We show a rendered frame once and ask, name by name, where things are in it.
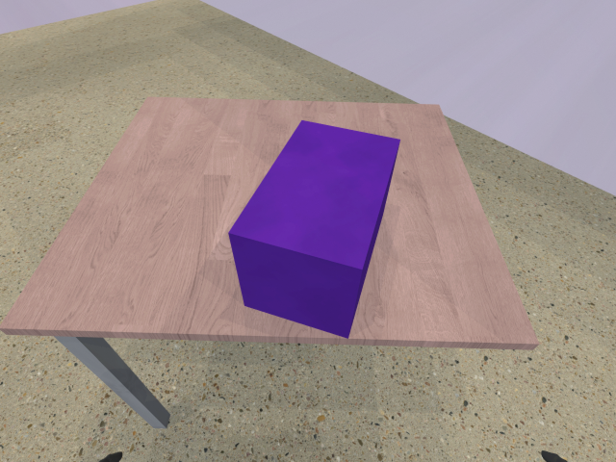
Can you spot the table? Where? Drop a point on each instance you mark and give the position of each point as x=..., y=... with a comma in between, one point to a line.
x=146, y=253

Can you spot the carton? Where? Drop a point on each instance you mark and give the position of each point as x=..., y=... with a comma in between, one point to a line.
x=303, y=243

